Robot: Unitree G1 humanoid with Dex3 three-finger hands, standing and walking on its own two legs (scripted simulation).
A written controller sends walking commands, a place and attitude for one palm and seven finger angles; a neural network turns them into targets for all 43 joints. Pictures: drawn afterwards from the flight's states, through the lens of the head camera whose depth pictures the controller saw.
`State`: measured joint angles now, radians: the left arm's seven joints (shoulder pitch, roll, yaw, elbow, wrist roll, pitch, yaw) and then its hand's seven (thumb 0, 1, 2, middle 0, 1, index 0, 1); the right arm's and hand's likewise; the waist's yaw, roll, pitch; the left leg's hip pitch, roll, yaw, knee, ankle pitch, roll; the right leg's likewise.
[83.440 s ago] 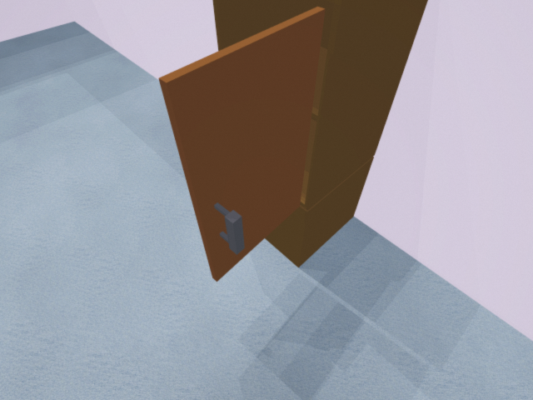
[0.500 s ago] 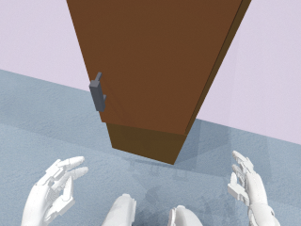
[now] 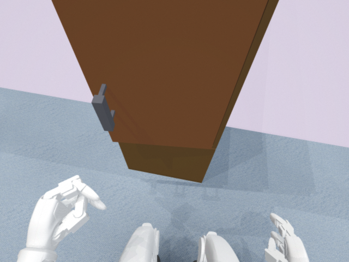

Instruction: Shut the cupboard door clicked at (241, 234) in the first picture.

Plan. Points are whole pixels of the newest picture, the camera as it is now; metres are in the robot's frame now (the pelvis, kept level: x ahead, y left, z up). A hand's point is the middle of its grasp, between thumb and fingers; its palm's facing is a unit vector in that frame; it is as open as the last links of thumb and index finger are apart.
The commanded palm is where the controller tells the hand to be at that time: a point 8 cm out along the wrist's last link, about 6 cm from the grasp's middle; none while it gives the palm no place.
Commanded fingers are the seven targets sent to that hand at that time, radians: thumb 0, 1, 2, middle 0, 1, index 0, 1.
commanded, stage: raise the hand and make a fist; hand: left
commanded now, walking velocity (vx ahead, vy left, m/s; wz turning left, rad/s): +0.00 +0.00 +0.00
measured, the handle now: (106, 108) +0.48 +0.22 +0.01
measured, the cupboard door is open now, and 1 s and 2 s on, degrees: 7 7 7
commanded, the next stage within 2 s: bring the fist close to the handle in 0.92 s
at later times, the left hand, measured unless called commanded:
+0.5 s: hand (75, 208) +0.21 +0.21 +0.05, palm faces -0.01 -1.00 -0.03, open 3.1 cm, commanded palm +0.20 +0.26 +0.05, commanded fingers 0.00 0.90 0.90 -1.30 -1.50 -1.30 -1.50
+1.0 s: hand (83, 205) +0.22 +0.20 +0.05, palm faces -0.02 -1.00 -0.03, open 3.1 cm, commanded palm +0.20 +0.25 +0.05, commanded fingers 0.00 0.90 0.90 -1.30 -1.50 -1.30 -1.50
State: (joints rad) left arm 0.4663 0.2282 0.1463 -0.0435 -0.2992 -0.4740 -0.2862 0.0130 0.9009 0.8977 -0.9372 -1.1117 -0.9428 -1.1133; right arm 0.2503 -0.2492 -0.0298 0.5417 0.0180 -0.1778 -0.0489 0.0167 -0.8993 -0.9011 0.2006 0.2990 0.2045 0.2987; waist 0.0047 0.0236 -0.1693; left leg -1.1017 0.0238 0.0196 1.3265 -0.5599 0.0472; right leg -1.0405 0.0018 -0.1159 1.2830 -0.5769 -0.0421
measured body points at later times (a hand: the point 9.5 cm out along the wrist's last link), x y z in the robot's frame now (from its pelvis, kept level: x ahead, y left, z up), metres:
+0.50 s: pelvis +0.00 +0.02 +0.00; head +0.08 +0.04 +0.44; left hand +0.21 +0.26 +0.05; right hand +0.21 -0.20 -0.07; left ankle +0.04 +0.09 -0.62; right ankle +0.02 -0.10 -0.62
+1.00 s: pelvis +0.00 +0.01 +0.00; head +0.08 +0.02 +0.44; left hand +0.22 +0.25 +0.05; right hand +0.19 -0.23 -0.07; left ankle +0.04 +0.09 -0.62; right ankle +0.02 -0.10 -0.62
